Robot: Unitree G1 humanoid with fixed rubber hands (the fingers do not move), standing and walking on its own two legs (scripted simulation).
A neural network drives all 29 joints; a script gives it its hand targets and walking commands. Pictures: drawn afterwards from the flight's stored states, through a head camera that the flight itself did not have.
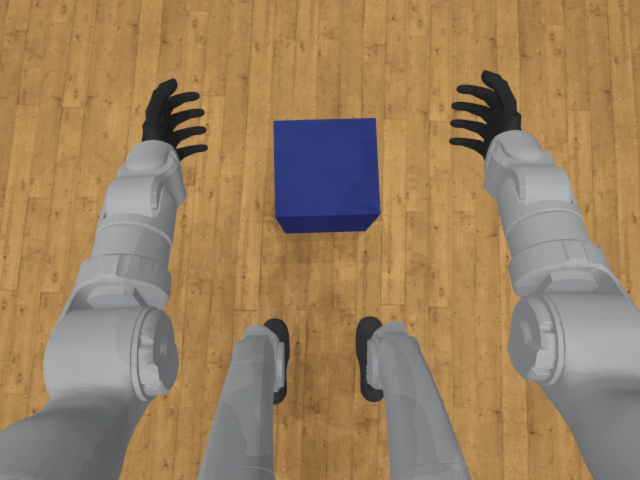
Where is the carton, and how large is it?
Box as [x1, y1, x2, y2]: [273, 118, 380, 233]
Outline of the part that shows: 375,118 273,121 275,217 286,233 365,230 380,213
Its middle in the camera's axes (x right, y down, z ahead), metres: +0.01 -0.14 +0.91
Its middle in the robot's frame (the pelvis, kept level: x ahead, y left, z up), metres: +0.55 -0.01 -0.53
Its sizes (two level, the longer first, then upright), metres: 0.210 0.200 0.250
